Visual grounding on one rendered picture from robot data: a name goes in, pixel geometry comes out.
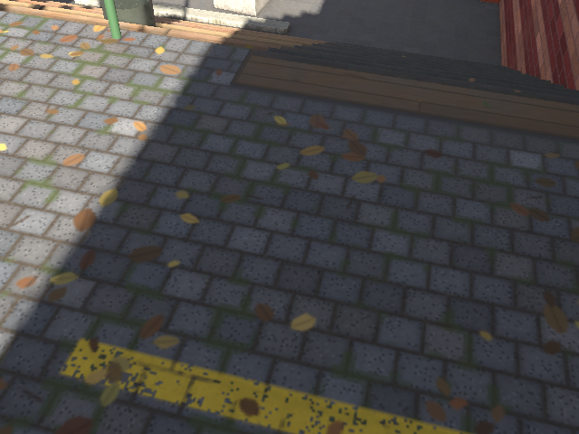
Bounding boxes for stairs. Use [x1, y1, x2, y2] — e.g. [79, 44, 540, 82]
[267, 42, 579, 99]

